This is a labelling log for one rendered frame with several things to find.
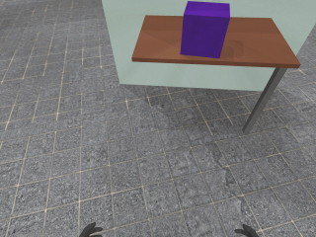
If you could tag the table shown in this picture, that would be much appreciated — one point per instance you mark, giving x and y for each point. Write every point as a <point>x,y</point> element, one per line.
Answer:
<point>249,42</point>

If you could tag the right robot hand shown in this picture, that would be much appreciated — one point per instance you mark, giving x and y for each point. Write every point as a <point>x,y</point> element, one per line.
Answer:
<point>247,231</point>

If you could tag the left robot hand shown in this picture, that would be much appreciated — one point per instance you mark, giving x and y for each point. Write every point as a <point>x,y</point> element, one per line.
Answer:
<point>90,229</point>

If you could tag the carton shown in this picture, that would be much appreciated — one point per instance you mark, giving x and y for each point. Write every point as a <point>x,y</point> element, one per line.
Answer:
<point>204,28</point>

